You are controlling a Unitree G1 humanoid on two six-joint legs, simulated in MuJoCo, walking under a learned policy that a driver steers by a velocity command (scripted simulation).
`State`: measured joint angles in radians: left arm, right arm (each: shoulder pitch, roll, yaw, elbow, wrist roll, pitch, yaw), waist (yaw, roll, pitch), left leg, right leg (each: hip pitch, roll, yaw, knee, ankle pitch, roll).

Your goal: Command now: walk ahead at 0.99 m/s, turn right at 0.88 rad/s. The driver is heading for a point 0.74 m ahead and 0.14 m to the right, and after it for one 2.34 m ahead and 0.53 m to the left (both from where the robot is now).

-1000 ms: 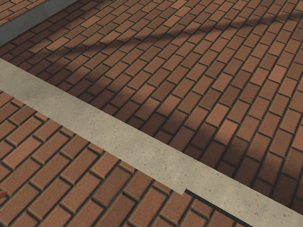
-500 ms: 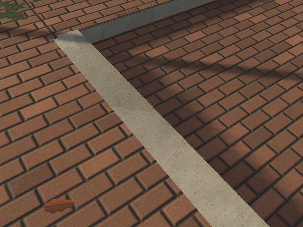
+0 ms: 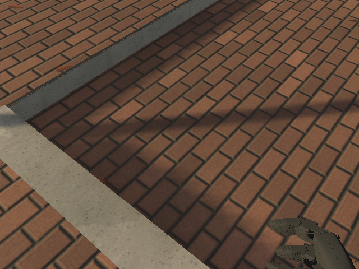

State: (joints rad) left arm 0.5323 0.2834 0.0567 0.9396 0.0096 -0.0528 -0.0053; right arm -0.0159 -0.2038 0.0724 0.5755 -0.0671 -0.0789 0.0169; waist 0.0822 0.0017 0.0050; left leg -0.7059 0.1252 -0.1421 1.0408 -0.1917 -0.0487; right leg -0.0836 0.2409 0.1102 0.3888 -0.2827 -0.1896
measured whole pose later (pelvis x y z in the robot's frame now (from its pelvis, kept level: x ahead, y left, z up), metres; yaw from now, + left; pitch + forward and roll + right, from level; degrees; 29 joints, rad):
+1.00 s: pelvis +0.88 -0.21 -0.17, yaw -31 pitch +0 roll -3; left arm 0.41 0.26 0.05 1.01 0.01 -0.13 0.00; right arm 0.16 -0.22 -0.02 0.83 -0.02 -0.04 0.04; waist 0.00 0.01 0.08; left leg -0.71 0.10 0.07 0.78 -0.01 0.13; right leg 0.17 0.09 -0.23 0.34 -0.50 -0.04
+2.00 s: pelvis +1.79 -0.37 -0.18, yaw +24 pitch +0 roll +0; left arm 0.41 0.24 0.02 0.83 0.04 -0.06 0.01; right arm 0.11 -0.32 -0.04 0.67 -0.03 -0.01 0.04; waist 0.04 0.03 0.06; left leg -0.52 -0.15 0.12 0.77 -0.30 0.22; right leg -0.11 -0.07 -0.09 1.33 -0.41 0.04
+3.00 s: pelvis +2.45 +0.15 -0.13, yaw +73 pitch +3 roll -1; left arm 0.00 0.12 -0.07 0.50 0.02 -0.01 0.02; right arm 0.54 -0.26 -0.01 0.96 -0.03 -0.07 0.00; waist 0.00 0.02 -0.01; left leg -0.04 -0.10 -0.01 0.34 -0.35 0.12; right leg -1.25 -0.09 -0.04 1.99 -0.53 -0.07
